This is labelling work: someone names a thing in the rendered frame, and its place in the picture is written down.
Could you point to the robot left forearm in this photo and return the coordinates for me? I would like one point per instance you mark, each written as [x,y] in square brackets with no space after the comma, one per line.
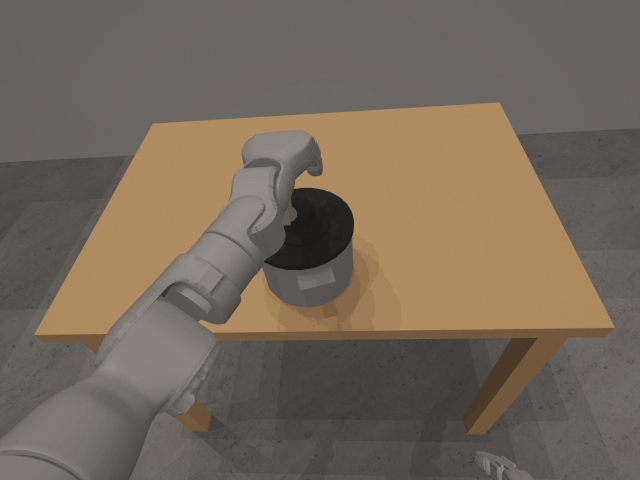
[207,281]

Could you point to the table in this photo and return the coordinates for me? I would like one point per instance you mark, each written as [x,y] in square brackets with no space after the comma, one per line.
[454,238]

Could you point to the robot left upper arm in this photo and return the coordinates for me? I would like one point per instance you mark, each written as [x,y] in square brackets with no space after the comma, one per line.
[96,428]

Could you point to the lid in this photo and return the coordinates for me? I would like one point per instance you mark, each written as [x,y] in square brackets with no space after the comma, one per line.
[321,242]

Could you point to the knob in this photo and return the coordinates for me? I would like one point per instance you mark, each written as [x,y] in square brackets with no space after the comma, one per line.
[305,214]

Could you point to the pot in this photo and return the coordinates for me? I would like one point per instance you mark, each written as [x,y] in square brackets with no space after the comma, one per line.
[311,287]

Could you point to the robot right hand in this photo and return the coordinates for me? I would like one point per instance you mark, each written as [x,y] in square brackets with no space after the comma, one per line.
[499,468]

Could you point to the robot left hand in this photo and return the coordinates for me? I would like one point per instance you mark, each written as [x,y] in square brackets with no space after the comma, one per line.
[296,147]

